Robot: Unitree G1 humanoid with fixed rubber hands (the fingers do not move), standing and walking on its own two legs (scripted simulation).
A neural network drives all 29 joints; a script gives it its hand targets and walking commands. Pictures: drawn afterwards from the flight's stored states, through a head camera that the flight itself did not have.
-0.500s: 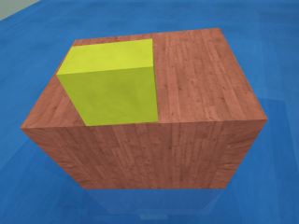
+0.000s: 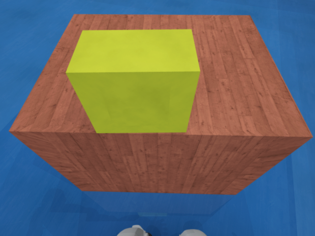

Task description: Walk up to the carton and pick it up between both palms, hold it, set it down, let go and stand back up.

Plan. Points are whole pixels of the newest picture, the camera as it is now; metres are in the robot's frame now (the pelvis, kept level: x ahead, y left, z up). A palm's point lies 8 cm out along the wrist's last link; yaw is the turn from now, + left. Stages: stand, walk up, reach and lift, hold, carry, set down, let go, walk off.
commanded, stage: walk up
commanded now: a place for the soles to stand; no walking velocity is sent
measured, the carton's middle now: (139, 86) +0.51 +0.04 +0.08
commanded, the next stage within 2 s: none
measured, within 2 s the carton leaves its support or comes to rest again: neither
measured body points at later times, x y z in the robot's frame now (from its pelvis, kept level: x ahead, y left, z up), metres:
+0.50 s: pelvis -0.04 +0.04 -0.01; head +0.02 +0.00 +0.43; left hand +0.07 +0.37 -0.08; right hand +0.05 -0.28 -0.14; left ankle -0.06 +0.18 -0.72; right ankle -0.01 -0.10 -0.72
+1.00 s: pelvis -0.04 +0.05 -0.01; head -0.01 +0.05 +0.44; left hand +0.06 +0.37 -0.12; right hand +0.05 -0.27 -0.11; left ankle -0.04 +0.18 -0.72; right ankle -0.03 -0.10 -0.71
